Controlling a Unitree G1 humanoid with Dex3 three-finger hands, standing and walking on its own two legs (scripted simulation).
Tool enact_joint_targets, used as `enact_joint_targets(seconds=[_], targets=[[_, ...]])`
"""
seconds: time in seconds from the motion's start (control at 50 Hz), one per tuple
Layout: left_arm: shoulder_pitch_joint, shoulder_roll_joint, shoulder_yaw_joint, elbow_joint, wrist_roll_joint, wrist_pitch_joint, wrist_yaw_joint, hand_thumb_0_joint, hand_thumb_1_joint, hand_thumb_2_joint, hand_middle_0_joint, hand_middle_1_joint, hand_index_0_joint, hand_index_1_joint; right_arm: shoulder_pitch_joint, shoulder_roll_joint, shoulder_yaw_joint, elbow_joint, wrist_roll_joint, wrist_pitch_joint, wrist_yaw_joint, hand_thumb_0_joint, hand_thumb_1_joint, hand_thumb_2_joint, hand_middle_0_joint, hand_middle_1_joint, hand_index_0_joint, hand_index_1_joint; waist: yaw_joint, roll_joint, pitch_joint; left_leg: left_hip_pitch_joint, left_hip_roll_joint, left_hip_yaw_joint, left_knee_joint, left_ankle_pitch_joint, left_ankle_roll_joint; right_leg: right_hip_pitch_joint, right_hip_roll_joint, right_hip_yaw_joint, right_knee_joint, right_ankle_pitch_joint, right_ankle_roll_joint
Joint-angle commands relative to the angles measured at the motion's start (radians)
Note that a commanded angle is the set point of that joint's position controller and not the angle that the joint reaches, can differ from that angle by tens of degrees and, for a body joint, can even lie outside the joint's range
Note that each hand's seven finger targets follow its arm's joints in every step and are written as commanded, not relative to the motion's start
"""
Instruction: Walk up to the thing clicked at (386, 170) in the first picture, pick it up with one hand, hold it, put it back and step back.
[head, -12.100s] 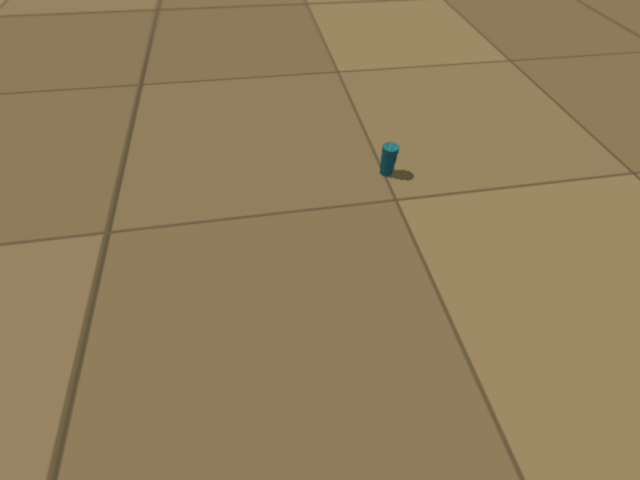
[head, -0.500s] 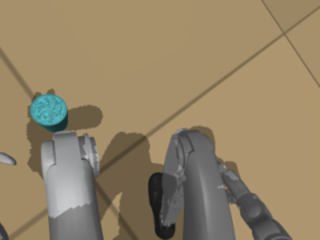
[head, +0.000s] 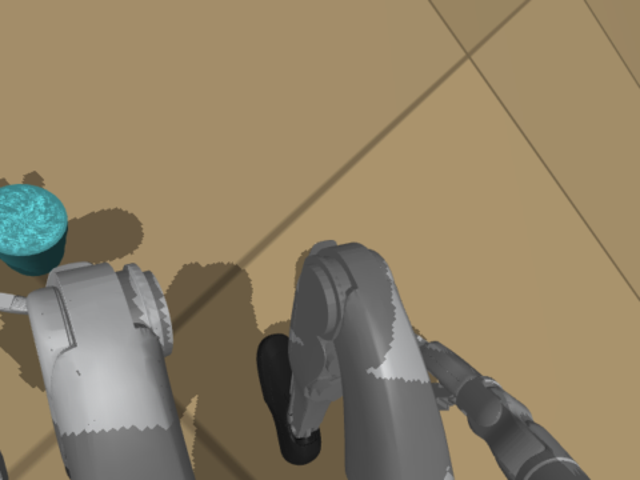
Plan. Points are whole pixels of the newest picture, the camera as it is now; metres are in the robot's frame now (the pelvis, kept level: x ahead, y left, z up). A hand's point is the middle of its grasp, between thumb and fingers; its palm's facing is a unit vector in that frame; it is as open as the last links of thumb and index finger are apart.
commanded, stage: close in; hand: left
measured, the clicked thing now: (30, 238) +0.39 +0.24 -0.20
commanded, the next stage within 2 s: close in 0.24 s
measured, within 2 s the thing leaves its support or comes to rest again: leaves its support in 1.34 s
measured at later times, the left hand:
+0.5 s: hand (11, 240) +0.38 +0.25 -0.16, palm faces +0.21 -0.98 +0.00, open 15.3 cm
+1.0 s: hand (23, 232) +0.39 +0.24 -0.16, palm faces +0.21 -0.98 +0.00, open 10.4 cm
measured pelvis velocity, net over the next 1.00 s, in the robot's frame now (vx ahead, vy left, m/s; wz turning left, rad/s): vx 0.00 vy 0.01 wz -0.04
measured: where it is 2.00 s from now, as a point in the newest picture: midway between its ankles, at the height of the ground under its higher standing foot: (211, 452)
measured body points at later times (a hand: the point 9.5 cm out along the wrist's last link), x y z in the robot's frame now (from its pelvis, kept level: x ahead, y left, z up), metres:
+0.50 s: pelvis +0.00 +0.01 +0.00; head +0.20 +0.19 +0.35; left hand +0.36 +0.31 -0.16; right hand +0.18 -0.23 -0.03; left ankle +0.09 +0.14 -0.24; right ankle +0.13 -0.13 -0.24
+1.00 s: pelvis +0.00 +0.01 +0.00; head +0.21 +0.20 +0.35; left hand +0.37 +0.30 -0.16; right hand +0.18 -0.23 -0.02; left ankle +0.09 +0.14 -0.24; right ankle +0.13 -0.13 -0.24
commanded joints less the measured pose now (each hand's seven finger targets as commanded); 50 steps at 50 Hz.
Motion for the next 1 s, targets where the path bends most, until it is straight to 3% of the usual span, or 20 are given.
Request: enact_joint_targets(seconds=[0.0,0.02,0.04,0.08,0.16,0.2,0.32,0.34,0.38,0.4,0.44,0.5,0.58,0.62,0.64,0.72,0.76,0.82,0.86,0.98], targets=[[-0.184,0.143,-0.042,-0.116,0.008,-0.083,0.049,0.000,-0.415,0.140,-0.136,-0.154,-0.155,-0.132,-0.016,-0.336,-0.104,-0.056,-0.008,0.000,-0.012,0.000,-0.883,-0.894,0.200,0.300,0.200,0.300,-0.084,0.468,-0.519,0.368,0.035,0.141,-0.329,0.008,0.018,0.199,0.015,-0.148,-0.205,0.112,-0.075],[-0.198,0.140,-0.054,-0.116,0.009,-0.088,0.054,0.000,-0.400,0.157,-0.133,-0.165,-0.154,-0.142,-0.017,-0.336,-0.097,-0.060,-0.009,0.004,-0.009,0.000,-0.884,-0.894,0.200,0.300,0.200,0.300,-0.094,0.462,-0.518,0.362,0.033,0.135,-0.328,0.001,0.018,0.200,0.016,-0.154,-0.206,0.108,-0.073],[-0.168,0.148,-0.048,-0.102,0.012,-0.091,0.061,0.000,-0.406,0.155,-0.124,-0.156,-0.143,-0.135,-0.018,-0.341,-0.099,-0.056,-0.009,0.005,-0.008,0.000,-0.882,-0.894,0.201,0.300,0.200,0.300,-0.078,0.459,-0.507,0.359,0.033,0.134,-0.330,-0.003,0.019,0.198,0.018,-0.152,-0.204,0.108,-0.075],[-0.179,0.136,-0.060,-0.088,0.019,-0.099,0.078,0.000,-0.403,0.151,-0.122,-0.153,-0.143,-0.130,-0.021,-0.350,-0.095,-0.060,-0.013,0.010,-0.003,0.000,-0.883,-0.894,0.201,0.300,0.200,0.300,-0.095,0.477,-0.484,0.371,0.034,0.116,-0.343,-0.010,0.011,0.187,0.015,-0.162,-0.193,0.105,-0.074],[-0.168,0.144,-0.051,-0.074,0.026,-0.114,0.125,0.000,-0.406,0.172,-0.121,-0.154,-0.133,-0.141,-0.031,-0.343,-0.082,-0.071,-0.021,0.013,0.004,0.000,-0.883,-0.896,0.201,0.300,0.200,0.300,-0.084,0.447,-0.470,0.347,0.032,0.119,-0.328,-0.013,0.018,0.200,0.021,-0.158,-0.208,0.105,-0.073],[-0.185,0.140,-0.061,-0.079,0.037,-0.127,0.145,0.000,-0.419,0.177,-0.112,-0.154,-0.122,-0.143,-0.032,-0.345,-0.079,-0.068,-0.027,0.015,0.007,0.000,-0.887,-0.898,0.200,0.300,0.200,0.300,-0.100,0.464,-0.451,0.352,0.033,0.112,-0.334,-0.020,0.016,0.194,0.021,-0.162,-0.206,0.102,-0.071],[-0.177,0.142,-0.076,-0.096,0.060,-0.148,0.195,0.000,-0.418,0.193,-0.118,-0.150,-0.113,-0.154,-0.030,-0.336,-0.069,-0.066,-0.039,0.016,0.015,0.000,-0.888,-0.901,0.200,0.300,0.200,0.300,-0.102,0.476,-0.485,0.379,0.037,0.112,-0.320,0.025,0.015,0.228,0.029,-0.163,-0.208,0.143,-0.071],[-0.179,0.156,-0.067,-0.094,0.060,-0.148,0.202,0.000,-0.338,0.222,-0.161,-0.138,-0.133,-0.162,-0.025,-0.336,-0.067,-0.064,-0.038,0.016,0.015,0.000,-0.871,-0.901,0.200,0.300,0.200,0.300,-0.098,0.482,-0.483,0.369,0.036,0.115,-0.318,0.015,0.016,0.232,0.032,-0.162,-0.210,0.137,-0.072],[-0.181,0.145,-0.075,-0.094,0.059,-0.155,0.216,0.000,-0.178,0.342,-0.291,-0.273,-0.271,-0.289,-0.022,-0.337,-0.061,-0.064,-0.043,0.016,0.019,0.000,-0.862,-0.897,0.200,0.300,0.200,0.300,-0.117,0.472,-0.494,0.370,0.035,0.108,-0.311,0.025,0.018,0.244,0.035,-0.170,-0.210,0.153,-0.068],[-0.191,0.158,-0.073,-0.098,0.062,-0.156,0.224,0.000,-0.098,0.363,-0.318,-0.290,-0.297,-0.306,-0.025,-0.335,-0.059,-0.062,-0.041,0.016,0.017,0.000,-0.864,-0.897,0.200,0.300,0.200,0.300,-0.107,0.473,-0.491,0.368,0.036,0.112,-0.310,0.025,0.018,0.241,0.035,-0.168,-0.212,0.154,-0.070],[-0.199,0.146,-0.085,-0.094,0.069,-0.159,0.232,0.000,0.046,0.420,-0.369,-0.342,-0.350,-0.354,-0.028,-0.342,-0.064,-0.062,-0.043,0.018,0.020,0.000,-0.860,-0.895,0.200,0.299,0.200,0.299,-0.121,0.486,-0.464,0.372,0.038,0.100,-0.325,0.000,0.014,0.217,0.033,-0.175,-0.209,0.135,-0.070],[-0.199,0.134,-0.102,-0.087,0.077,-0.160,0.242,0.000,0.159,0.481,-0.425,-0.388,-0.402,-0.403,-0.028,-0.345,-0.066,-0.060,-0.043,0.019,0.024,0.000,-0.860,-0.895,0.200,0.299,0.199,0.299,-0.132,0.474,-0.457,0.379,0.041,0.090,-0.329,0.006,0.011,0.215,0.032,-0.181,-0.206,0.142,-0.068],[-0.172,0.133,-0.116,-0.081,0.083,-0.152,0.255,0.000,0.270,0.541,-0.478,-0.442,-0.453,-0.457,-0.027,-0.341,-0.061,-0.068,-0.043,0.022,0.029,0.000,-0.853,-0.894,0.200,0.299,0.199,0.299,-0.117,0.470,-0.471,0.384,0.039,0.091,-0.329,0.023,0.010,0.227,0.038,-0.183,-0.211,0.155,-0.071],[-0.206,0.136,-0.120,-0.083,0.083,-0.157,0.264,0.000,0.335,0.583,-0.507,-0.480,-0.483,-0.493,-0.028,-0.344,-0.057,-0.063,-0.043,0.022,0.032,0.000,-0.853,-0.894,0.200,0.299,0.199,0.299,-0.134,0.483,-0.459,0.375,0.038,0.085,-0.329,0.012,0.010,0.221,0.038,-0.187,-0.209,0.151,-0.070],[-0.192,0.134,-0.117,-0.088,0.083,-0.158,0.268,0.000,0.347,0.599,-0.533,-0.498,-0.506,-0.515,-0.034,-0.343,-0.060,-0.061,-0.043,0.021,0.032,0.000,-0.857,-0.895,0.200,0.299,0.199,0.299,-0.121,0.478,-0.454,0.380,0.040,0.085,-0.330,0.017,0.009,0.218,0.037,-0.183,-0.209,0.158,-0.070],[-0.209,0.140,-0.116,-0.084,0.085,-0.162,0.287,0.000,0.373,0.689,-0.640,-0.619,-0.617,-0.633,-0.022,-0.340,-0.053,-0.057,-0.049,0.021,0.034,0.000,-0.863,-0.896,0.200,0.299,0.199,0.299,-0.132,0.468,-0.478,0.384,0.038,0.089,-0.315,0.039,0.014,0.251,0.043,-0.181,-0.221,0.177,-0.066],[-0.227,0.173,-0.098,-0.098,0.091,-0.169,0.297,0.000,0.361,0.735,-0.702,-0.677,-0.674,-0.698,-0.031,-0.338,-0.051,-0.058,-0.047,0.024,0.033,0.000,-0.864,-0.897,0.200,0.299,0.199,0.299,-0.120,0.486,-0.466,0.384,0.043,0.089,-0.319,0.038,0.013,0.237,0.041,-0.179,-0.216,0.171,-0.070],[-0.224,0.142,-0.111,-0.083,0.092,-0.168,0.305,0.000,0.397,0.823,-0.806,-0.785,-0.778,-0.807,-0.035,-0.337,-0.051,-0.062,-0.050,0.026,0.037,0.000,-0.867,-0.898,0.200,0.299,0.199,0.299,-0.137,0.473,-0.456,0.373,0.042,0.083,-0.323,0.011,0.013,0.229,0.042,-0.187,-0.219,0.151,-0.068],[-0.227,0.155,-0.104,-0.096,0.090,-0.171,0.309,0.000,0.384,0.862,-0.849,-0.835,-0.822,-0.858,-0.033,-0.337,-0.051,-0.060,-0.052,0.025,0.036,0.000,-0.869,-0.898,0.200,0.299,0.199,0.299,-0.133,0.470,-0.478,0.378,0.041,0.090,-0.314,0.023,0.016,0.242,0.045,-0.182,-0.225,0.163,-0.067],[-0.190,0.104,-0.151,-0.112,0.096,-0.167,0.312,0.000,0.364,0.999,-0.994,-1.007,-0.967,-1.034,-0.045,-0.336,-0.056,-0.070,-0.048,0.026,0.047,0.000,-0.878,-0.901,0.200,0.299,0.199,0.299,-0.121,0.485,-0.458,0.375,0.039,0.090,-0.329,0.014,0.010,0.229,0.041,-0.186,-0.225,0.155,-0.071]])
